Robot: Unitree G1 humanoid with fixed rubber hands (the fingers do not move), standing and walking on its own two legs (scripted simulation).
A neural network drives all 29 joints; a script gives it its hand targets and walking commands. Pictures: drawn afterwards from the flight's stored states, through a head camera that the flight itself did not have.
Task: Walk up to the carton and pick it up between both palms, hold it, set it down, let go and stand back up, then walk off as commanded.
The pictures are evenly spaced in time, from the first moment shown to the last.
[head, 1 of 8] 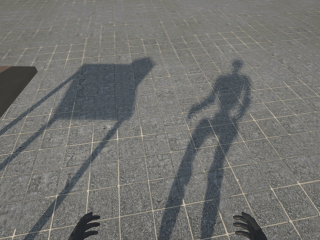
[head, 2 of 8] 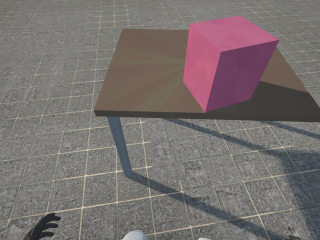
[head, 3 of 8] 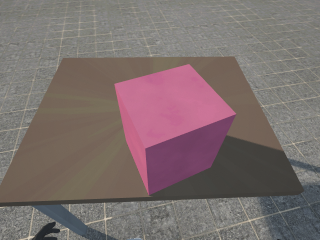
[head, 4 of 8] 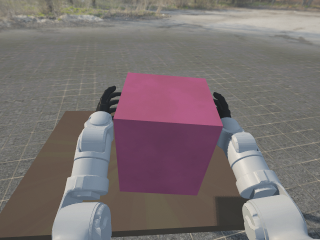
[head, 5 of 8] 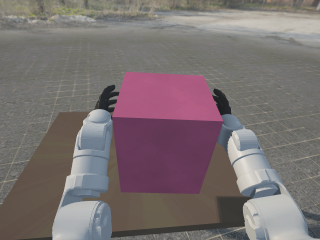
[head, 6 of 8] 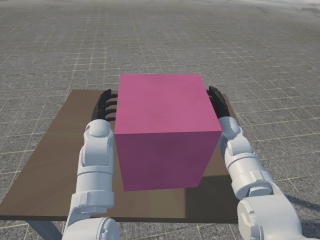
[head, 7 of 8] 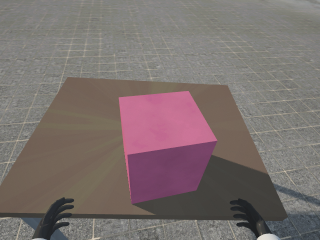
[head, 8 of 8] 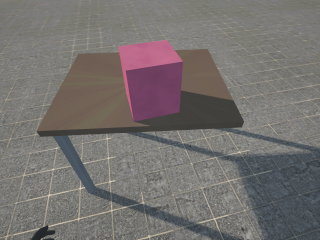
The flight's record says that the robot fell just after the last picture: no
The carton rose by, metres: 0.18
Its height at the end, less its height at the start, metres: +0.00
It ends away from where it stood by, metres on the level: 0.01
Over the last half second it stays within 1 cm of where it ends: yes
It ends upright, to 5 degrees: yes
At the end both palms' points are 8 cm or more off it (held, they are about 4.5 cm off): yes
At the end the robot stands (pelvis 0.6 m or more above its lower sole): yes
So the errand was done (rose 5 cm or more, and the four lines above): yes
